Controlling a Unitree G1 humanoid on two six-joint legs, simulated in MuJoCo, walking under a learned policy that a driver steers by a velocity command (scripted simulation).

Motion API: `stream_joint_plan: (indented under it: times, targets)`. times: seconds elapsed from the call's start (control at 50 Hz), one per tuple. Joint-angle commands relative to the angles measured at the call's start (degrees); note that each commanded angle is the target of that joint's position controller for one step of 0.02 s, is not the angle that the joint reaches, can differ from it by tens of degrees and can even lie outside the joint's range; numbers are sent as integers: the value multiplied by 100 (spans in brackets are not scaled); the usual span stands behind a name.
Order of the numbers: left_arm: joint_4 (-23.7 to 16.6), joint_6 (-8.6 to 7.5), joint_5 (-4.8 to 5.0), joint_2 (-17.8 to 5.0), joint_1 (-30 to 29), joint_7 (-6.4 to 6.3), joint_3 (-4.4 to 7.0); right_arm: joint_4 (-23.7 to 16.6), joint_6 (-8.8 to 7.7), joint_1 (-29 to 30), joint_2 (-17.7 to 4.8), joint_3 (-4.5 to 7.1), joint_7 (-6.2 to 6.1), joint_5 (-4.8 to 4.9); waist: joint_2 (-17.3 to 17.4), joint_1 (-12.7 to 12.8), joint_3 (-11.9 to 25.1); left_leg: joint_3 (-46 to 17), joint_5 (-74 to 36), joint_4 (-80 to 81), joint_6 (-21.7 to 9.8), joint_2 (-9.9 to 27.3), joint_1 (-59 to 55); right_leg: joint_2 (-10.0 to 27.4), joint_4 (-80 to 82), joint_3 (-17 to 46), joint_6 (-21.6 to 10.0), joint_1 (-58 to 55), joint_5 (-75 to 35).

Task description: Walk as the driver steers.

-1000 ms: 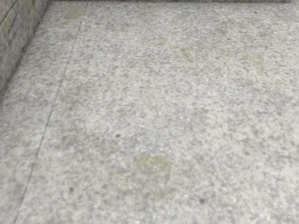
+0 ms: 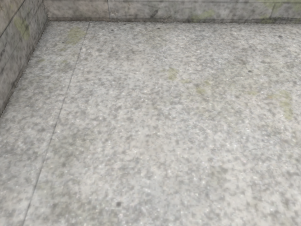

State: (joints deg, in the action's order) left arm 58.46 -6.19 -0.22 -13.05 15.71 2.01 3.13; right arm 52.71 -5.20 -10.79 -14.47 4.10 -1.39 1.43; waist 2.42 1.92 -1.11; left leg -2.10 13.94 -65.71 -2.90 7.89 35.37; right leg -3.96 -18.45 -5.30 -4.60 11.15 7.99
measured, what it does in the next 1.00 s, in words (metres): walks ahead: left foot, then right foot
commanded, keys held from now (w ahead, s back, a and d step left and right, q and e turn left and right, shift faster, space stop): w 1.00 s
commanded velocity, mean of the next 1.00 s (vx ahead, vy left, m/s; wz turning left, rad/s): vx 0.50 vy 0.00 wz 0.00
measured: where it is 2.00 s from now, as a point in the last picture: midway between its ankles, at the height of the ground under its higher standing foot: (154, 117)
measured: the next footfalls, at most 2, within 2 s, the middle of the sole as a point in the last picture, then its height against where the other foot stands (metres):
left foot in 0.32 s outside the picture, level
right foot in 0.92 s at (178, 185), level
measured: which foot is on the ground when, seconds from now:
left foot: up 0.00-0.30, down 0.32-0.94, up 0.96-1.00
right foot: down 0.00-0.32, up 0.34-0.90, down 0.92-1.00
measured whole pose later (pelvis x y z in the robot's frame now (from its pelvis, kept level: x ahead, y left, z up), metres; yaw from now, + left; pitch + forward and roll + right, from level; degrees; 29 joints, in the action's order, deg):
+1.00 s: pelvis +0.56 +0.03 -0.02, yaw +0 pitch +2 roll +0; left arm 51.6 -5.9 0.6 -13.8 4.0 1.9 3.9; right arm 58.4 -5.1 -19.8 -14.2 3.3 0.0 1.7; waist 0.8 -1.3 -2.4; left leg -2.1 26.7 -62.2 -2.0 0.5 13.9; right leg -0.5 -31.8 -3.6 -3.7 25.7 8.2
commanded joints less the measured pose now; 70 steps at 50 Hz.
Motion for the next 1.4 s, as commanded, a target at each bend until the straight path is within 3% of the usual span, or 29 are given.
stream_joint_plan:
  times: [0.02, 0.12, 0.22, 0.28, 0.32, 0.34, 0.36, 0.38, 0.4, 0.42, 0.44, 0.48, 0.56, 0.68, 0.82, 0.86, 0.9, 0.92, 0.94, 0.96, 0.98, 1.0, 1.02, 1.04, 1.08, 1.12, 1.26, 1.34, 1.4]
  targets:
    - [-297, -88, 0, -776, -151, -134, 118, -236, 56, -180, -293, 86, -12, -83, -442, -269, -168, -175, -765, 696, 163, 314, 507, 1689, 1335, 1404, -1013, 91, -447]
    - [-244, -11, 78, -881, 336, -223, 133, -485, -8, 837, -154, 10, 105, -67, -480, 55, -265, 154, -1982, 2537, 232, 1, 402, 1468, 1303, 866, -736, -320, -692]
    - [-55, 94, 138, -961, 793, -237, 186, -746, -62, 1549, -196, -51, 284, 7, -569, 263, -446, 220, -1621, 3390, 116, -191, 414, 1799, 901, 843, -661, -1166, -665]
    - [-66, 173, 150, -1080, 638, -263, 248, -750, -117, 1218, -446, 24, 354, 21, -739, -61, -232, 329, -999, 3640, -133, -400, -255, 1972, 353, 861, -498, -1508, -1688]
    - [-146, 226, 120, -928, 417, -261, 189, -268, -126, -382, -911, 276, 307, -14, -633, -844, 743, 543, -1032, 3683, -436, -688, -2463, 1487, -1549, 430, -214, -1020, -3056]
    - [-296, 217, -5, -678, 544, -257, 79, -68, -104, -1433, -1421, 401, 240, -95, 288, -1073, 1667, -933, -1032, 3624, -823, 537, -4243, 1078, -3602, 128, 18, 277, -1264]
    - [-282, 73, 87, 93, 1221, -190, -120, 38, -108, -1578, -1624, 409, 319, -146, 1764, -616, 2290, -3738, 212, 4592, -1664, 1546, -5797, 25, -5270, 598, 262, 2409, 2392]
    - [-265, -54, 236, -597, 770, -176, 24, -29, -139, -1387, -1033, 249, 339, -105, 1017, -784, 1956, -3778, 669, 4879, -1395, 1376, -5566, 342, -5902, 1263, 129, 3054, 2423]
    - [-436, -122, 318, -844, 238, -169, 85, -133, -159, -881, -779, 171, 328, -81, 684, -717, 1233, -2881, 270, 4906, -1136, 1209, -4849, 621, -5914, 1135, 17, 3340, 1885]
    - [-472, -122, 275, -819, 4, -218, 89, -246, -161, -379, -663, 112, 332, -107, 119, -508, 863, -2204, -441, 5021, -1029, 1017, -3999, 936, -5654, 995, 25, 3067, 1323]
    - [-472, -76, 179, -773, -95, -256, 134, -269, -167, -112, -526, 77, 344, -152, 9, -346, 573, -1718, -884, 5184, -990, 816, -3323, 1118, -5300, 966, 47, 2802, 997]
    - [-418, 81, 161, -580, 133, -261, 151, -185, -187, -100, -374, 32, 353, -205, 191, -108, 480, -1231, -1131, 5495, -973, 583, -2791, 1293, -4915, 983, 66, 2303, 710]
    - [-584, 208, 93, -518, -375, -285, 179, -8, -190, -497, -656, 91, 220, -172, 21, -136, 92, -779, -1539, 5852, -1065, 549, -2726, 1359, -3994, 895, 269, 2869, 9]
    - [-885, 148, 84, -370, -1432, -199, 143, 152, -103, -971, -683, 72, 98, -117, 98, -427, -190, -199, -1511, 5985, -824, 318, -3021, 1126, -2185, 654, 370, 2996, -1439]
    - [-1257, 41, 160, -378, -2309, 17, 58, 454, 44, -1443, -778, 140, 54, -59, 154, -618, -491, -132, -1917, 5509, -785, 719, -4086, 901, -1199, 512, 161, 3090, -883]
    - [-1236, 6, 173, -535, -2042, 58, 110, 444, 86, -1291, -863, 178, 34, -47, 274, -390, -301, -96, -2830, 5145, -675, 779, -4212, 736, -1058, 398, 6, 2501, -494]
    - [-878, -3, 141, -900, -797, 26, 312, 387, 132, -1018, -867, 170, 36, -35, 333, 289, 455, 204, -4531, 3757, -467, 455, -3946, 327, -934, 74, -249, 657, -480]
    - [-586, 6, 86, -1252, 311, -27, 448, 287, 133, -978, -715, 93, 43, -86, 43, 692, 1221, 398, -3677, 2252, -268, 155, -2882, 886, -1168, 699, -547, -1152, -601]
    - [-426, 38, 6, -1799, 1058, -55, 577, 220, 22, -1654, -33, -108, 112, -126, -1351, 464, 2103, 497, -668, -134, 171, -855, -467, 2405, -851, 3364, -1473, -3430, 240]
    - [-413, 49, 42, -1386, 1049, -45, 418, 286, -140, -1521, -170, -102, 152, -36, -1558, 509, 2457, -410, 1856, -1062, 106, -1088, 340, 2687, 51, 4792, -1582, -3610, 735]
    - [-487, 38, 99, -1076, 521, -46, 320, 118, -228, -981, -622, 21, 176, 124, -1282, 448, 1580, -473, 1616, -1388, -16, -705, 887, 2484, 130, 3964, -1249, -2917, 932]
    - [-638, 35, 97, -848, -27, -50, 242, 8, -250, -588, -695, 28, 151, 146, -845, 283, 1001, -270, 1057, -1172, -77, -363, 843, 2272, 257, 3139, -1042, -1976, 649]
    - [-692, 24, 43, -667, -420, -26, 180, -8, -216, -407, -666, 67, 103, 63, -511, 85, 574, -172, 618, -770, -66, -134, 573, 2052, 469, 2576, -930, -1062, 276]
    - [-698, -6, -16, -530, -605, -9, 132, 20, -126, -509, -597, 109, 64, 3, -599, -138, 403, -215, 341, -434, -71, 53, 166, 1844, 660, 2172, -823, -469, 58]
    - [-605, -29, -19, -552, -545, -4, 132, 75, 27, -744, -332, 90, 40, -20, -718, -303, 293, -170, 147, -89, -24, 146, -214, 1691, 962, 1787, -860, 57, -124]
    - [-512, -51, -15, -747, -335, -73, 167, -27, 88, -503, -340, 106, 17, -54, -635, -316, 104, -124, -252, 351, 93, 189, 51, 1667, 1154, 1531, -933, 148, -435]
    - [-330, 22, 65, -881, 328, -236, 168, -428, 33, 870, -214, 53, 120, -78, -564, 62, -188, 135, -2058, 2647, 246, -57, 380, 1456, 1253, 887, -671, -393, -837]
    - [-142, 106, 103, -930, 746, -248, 193, -648, -7, 1508, -205, -16, 247, -24, -545, 278, -399, 214, -1886, 3323, 192, -207, 509, 1681, 1027, 858, -670, -1088, -851]
    - [-67, 194, 127, -1015, 803, -281, 247, -789, -65, 1628, -314, -19, 354, -1, -637, 182, -408, 213, -1320, 3607, 6, -296, 401, 1947, 652, 925, -582, -1585, -1345]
